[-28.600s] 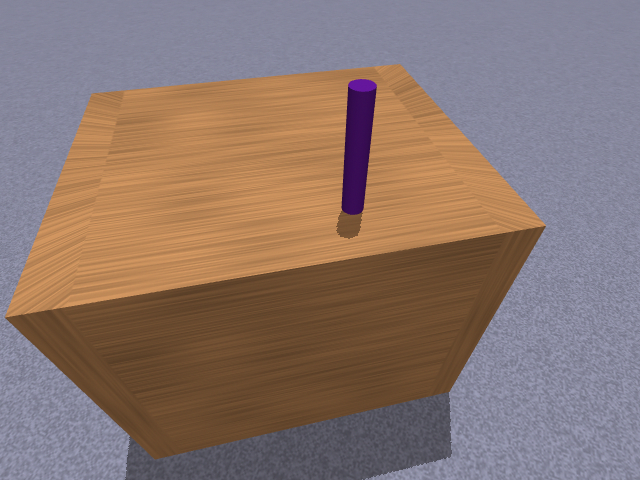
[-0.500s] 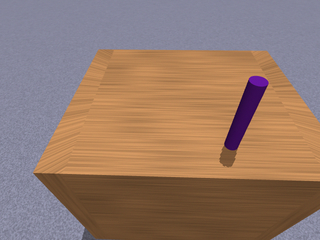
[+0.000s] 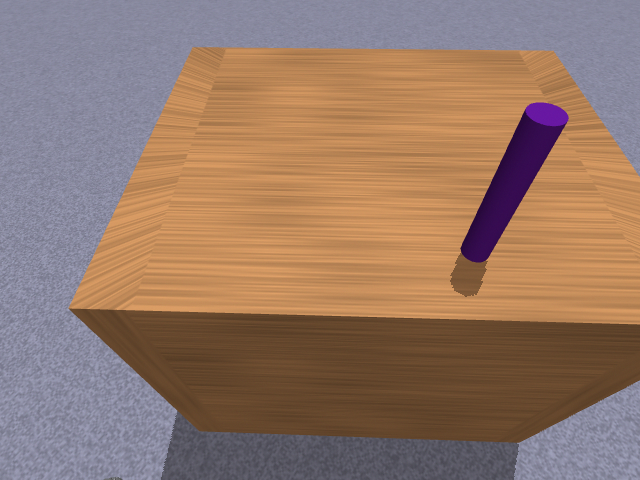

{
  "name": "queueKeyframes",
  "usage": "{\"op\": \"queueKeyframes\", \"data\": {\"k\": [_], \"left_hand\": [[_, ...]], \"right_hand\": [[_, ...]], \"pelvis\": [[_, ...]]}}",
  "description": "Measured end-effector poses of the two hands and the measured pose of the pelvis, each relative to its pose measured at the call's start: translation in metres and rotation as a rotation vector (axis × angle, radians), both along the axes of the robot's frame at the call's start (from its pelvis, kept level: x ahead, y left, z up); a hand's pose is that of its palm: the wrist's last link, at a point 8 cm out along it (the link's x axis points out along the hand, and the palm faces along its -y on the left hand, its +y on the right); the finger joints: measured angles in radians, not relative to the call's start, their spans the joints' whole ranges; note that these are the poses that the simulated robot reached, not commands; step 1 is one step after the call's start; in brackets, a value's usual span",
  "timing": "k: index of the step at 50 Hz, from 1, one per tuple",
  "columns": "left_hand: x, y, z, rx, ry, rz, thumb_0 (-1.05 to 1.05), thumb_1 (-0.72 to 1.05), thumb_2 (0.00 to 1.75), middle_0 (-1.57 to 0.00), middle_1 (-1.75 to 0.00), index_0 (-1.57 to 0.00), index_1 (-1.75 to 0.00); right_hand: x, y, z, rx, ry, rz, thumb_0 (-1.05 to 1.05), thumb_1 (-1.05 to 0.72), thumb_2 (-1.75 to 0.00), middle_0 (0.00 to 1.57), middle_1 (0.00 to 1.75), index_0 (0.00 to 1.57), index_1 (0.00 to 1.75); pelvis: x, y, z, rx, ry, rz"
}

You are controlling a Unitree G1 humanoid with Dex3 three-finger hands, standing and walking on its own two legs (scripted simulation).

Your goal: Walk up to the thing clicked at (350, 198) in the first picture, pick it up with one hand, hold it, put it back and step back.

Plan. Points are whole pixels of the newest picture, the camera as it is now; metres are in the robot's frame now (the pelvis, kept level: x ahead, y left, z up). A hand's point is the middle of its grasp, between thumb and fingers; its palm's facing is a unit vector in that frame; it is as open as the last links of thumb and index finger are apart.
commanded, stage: step back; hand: right
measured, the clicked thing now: (503, 195) +0.47 -0.22 +0.10
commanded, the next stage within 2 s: none
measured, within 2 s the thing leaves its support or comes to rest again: neither
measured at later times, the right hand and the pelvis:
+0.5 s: hand out of the picture -0.01 -0.22 -0.15, palm faces +0.03 +0.91 -0.40, open 7.4 cm; pelvis -0.10 +0.05 -0.01, yaw -4 degrees
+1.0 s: hand out of the picture -0.14 -0.22 -0.16, palm faces -0.06 +0.91 -0.42, open 7.4 cm; pelvis -0.23 +0.06 -0.02, yaw +1 degrees
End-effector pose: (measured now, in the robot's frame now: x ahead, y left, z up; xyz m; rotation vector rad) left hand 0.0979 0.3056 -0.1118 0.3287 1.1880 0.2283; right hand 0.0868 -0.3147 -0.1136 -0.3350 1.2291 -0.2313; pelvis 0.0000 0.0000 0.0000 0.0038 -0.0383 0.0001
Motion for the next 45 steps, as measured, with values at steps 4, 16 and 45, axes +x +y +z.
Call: {"op": "queueKeyframes", "data": {"k": [4,16,45], "left_hand": [[0.005,0.020,-0.007,0.017,-0.024,-0.040,0.00,0.90,0.89,-0.20,-0.30,-0.20,-0.30],[-0.022,0.056,-0.021,-0.014,-0.032,-0.042,0.00,0.91,0.90,-0.20,-0.30,-0.20,-0.30],[-0.170,0.042,0.008,0.040,-0.143,-0.065,0.00,0.90,0.89,-0.20,-0.30,-0.21,-0.30]], "right_hand": [[-0.016,0.006,0.001,-0.035,-0.004,-0.002,0.00,-0.91,-0.89,0.20,0.30,0.20,0.30],[-0.093,0.055,0.012,-0.064,0.077,-0.009,0.00,-0.90,-0.89,0.21,0.30,0.20,0.30],[-0.200,0.041,-0.012,-0.038,-0.009,0.055,0.00,-0.91,-0.89,0.20,0.30,0.20,0.30]], "pelvis": [[-0.016,0.017,-0.008,-0.002,0.008,0.003],[-0.058,0.052,-0.006,-0.026,0.019,-0.005],[-0.199,0.045,-0.015,0.007,0.005,0.007]]}}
